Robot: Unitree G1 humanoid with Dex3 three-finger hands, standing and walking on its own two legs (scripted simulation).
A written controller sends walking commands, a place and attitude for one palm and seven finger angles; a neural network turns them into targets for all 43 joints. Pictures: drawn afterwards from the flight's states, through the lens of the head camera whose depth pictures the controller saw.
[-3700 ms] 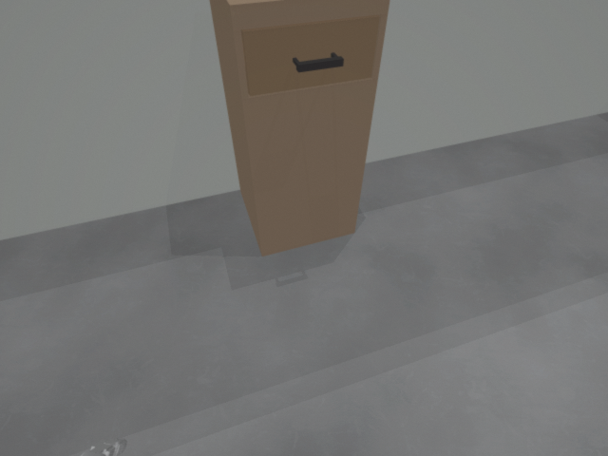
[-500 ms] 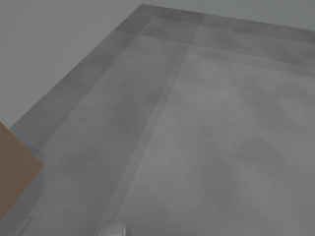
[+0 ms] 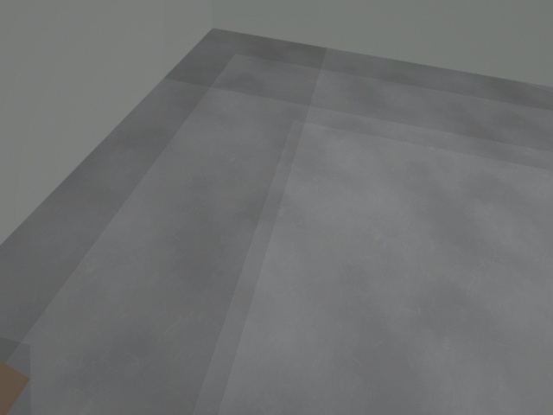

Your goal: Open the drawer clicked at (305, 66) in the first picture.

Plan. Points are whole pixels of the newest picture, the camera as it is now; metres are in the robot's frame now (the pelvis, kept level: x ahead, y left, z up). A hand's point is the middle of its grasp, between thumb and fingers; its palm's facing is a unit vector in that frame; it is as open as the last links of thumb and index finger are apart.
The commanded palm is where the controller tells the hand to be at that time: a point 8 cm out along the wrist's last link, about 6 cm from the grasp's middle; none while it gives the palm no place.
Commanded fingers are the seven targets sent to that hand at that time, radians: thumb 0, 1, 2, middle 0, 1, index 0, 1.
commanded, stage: walk to a spot facing it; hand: left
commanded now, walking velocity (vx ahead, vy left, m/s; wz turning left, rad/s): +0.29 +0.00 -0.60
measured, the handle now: out of the picture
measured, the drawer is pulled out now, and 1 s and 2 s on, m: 0.00 0.00 0.00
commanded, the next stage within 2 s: turn to face it in 0.28 s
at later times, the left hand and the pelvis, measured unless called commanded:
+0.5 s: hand (243, 304) +0.35 +0.09 -0.17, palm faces -0.24 -0.94 -0.24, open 7.3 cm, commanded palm none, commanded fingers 0.00 0.90 0.90 -0.20 -0.30 -0.20 -0.30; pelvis +0.18 -0.06 -0.02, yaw -13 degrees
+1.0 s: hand (194, 328) +0.30 +0.18 -0.19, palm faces +0.09 -0.97 -0.21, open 7.3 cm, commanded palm none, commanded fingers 0.00 0.90 0.90 -0.20 -0.30 -0.20 -0.30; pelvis +0.24 -0.02 -0.01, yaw +2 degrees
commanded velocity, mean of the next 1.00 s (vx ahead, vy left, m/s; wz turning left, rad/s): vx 0.04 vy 0.00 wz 0.18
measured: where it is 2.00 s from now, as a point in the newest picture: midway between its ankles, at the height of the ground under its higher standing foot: outside the picture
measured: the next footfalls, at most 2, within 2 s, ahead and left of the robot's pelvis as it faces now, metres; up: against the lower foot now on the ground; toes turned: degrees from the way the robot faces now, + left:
right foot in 0.40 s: +0.28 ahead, -0.15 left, +0.00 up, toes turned -21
left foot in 0.88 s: +0.28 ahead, +0.07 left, +0.00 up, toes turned +8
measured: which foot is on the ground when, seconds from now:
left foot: down 0.00-0.40, up 0.42-0.86, down 0.88-1.00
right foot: up 0.00-0.38, down 0.40-0.88, up 0.90-1.00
